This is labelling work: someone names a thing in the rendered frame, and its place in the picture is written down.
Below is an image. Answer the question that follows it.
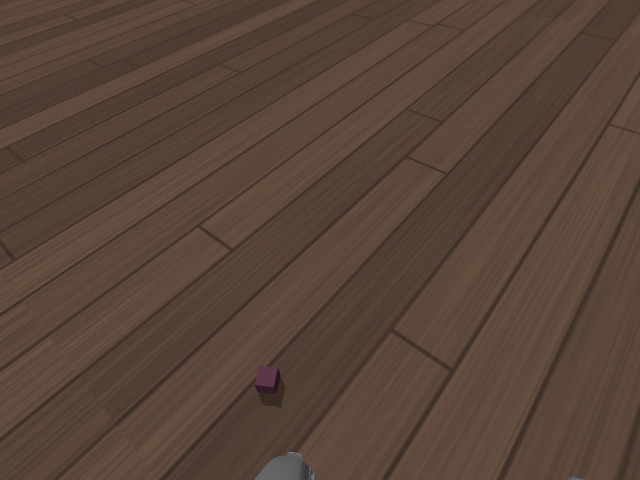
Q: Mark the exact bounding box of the cube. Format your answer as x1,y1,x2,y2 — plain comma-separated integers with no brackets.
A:
254,366,280,394

